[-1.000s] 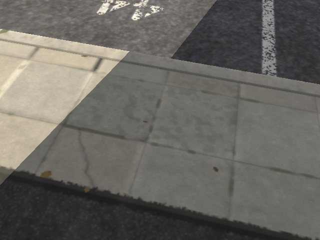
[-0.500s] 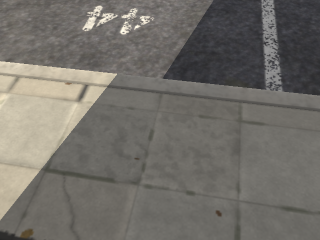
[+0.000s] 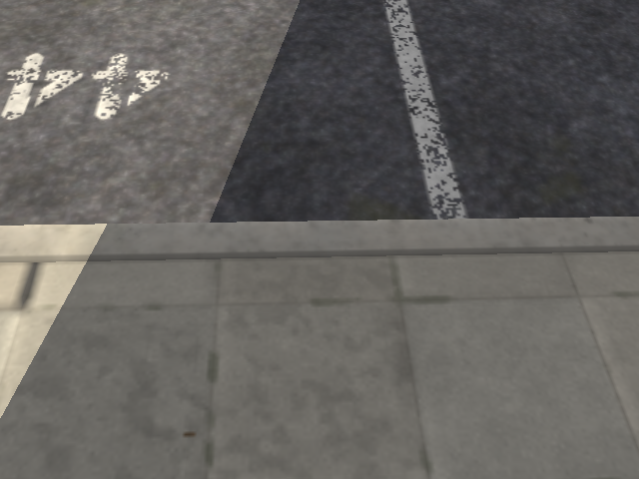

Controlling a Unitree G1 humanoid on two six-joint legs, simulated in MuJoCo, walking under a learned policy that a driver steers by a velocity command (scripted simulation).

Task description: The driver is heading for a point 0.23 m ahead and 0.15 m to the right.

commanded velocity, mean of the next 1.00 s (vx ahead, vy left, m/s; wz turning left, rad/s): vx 0.16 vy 0.00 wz -0.18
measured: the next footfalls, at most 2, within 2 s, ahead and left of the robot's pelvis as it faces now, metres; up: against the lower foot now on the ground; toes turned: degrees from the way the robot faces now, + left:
right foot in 0.34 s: +0.28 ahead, -0.12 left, +0.00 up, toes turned -10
left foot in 0.72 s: +0.24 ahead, +0.09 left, +0.00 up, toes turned -8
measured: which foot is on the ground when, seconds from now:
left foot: down 0.00-0.34, up 0.36-0.70, down 0.72-1.00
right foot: up 0.00-0.32, down 0.34-1.00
